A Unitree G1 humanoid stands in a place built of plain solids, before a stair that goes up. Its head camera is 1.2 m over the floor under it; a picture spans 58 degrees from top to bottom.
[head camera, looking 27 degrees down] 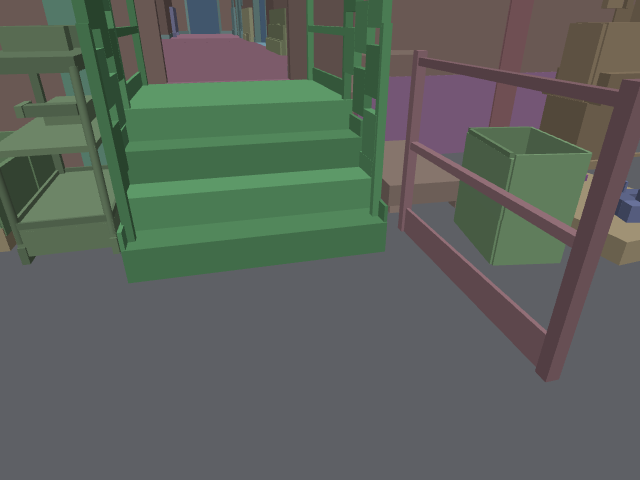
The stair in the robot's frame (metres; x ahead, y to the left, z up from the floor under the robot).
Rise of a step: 0.19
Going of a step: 0.23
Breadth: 1.40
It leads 14 degrees to the left of straight ahead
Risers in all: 4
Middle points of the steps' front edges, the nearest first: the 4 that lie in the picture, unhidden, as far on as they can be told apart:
2.04 0.30 0.19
2.26 0.36 0.37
2.48 0.41 0.56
2.70 0.47 0.74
